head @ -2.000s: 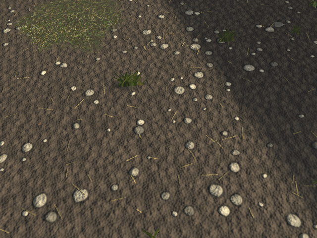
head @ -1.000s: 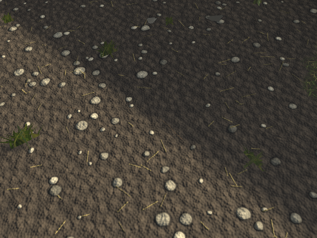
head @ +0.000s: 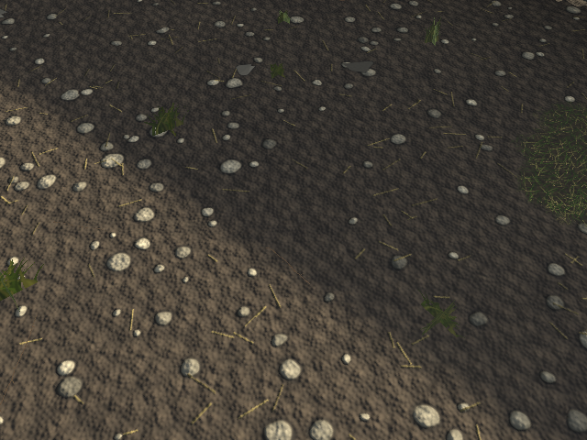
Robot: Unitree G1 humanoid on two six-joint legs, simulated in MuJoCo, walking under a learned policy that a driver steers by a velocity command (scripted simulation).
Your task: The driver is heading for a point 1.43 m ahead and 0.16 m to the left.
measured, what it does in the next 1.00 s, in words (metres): stands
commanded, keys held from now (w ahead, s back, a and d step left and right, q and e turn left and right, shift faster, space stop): no key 1.00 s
